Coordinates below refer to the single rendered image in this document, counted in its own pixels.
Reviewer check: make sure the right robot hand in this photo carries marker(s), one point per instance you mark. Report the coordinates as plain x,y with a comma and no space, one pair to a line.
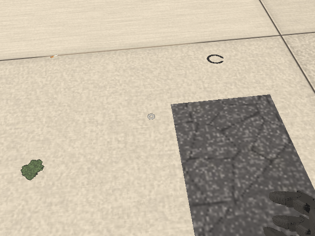
301,202

